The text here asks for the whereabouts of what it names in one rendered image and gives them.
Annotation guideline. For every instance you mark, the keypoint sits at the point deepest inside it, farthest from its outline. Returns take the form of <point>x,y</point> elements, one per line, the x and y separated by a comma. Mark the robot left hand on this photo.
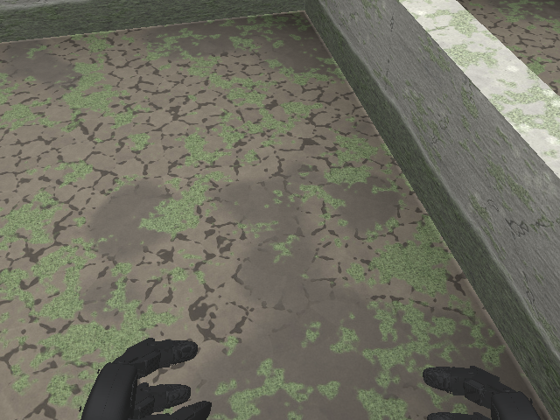
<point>116,396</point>

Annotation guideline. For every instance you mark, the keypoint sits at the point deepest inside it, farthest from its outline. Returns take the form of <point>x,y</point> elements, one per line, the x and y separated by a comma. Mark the robot right hand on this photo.
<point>483,388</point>

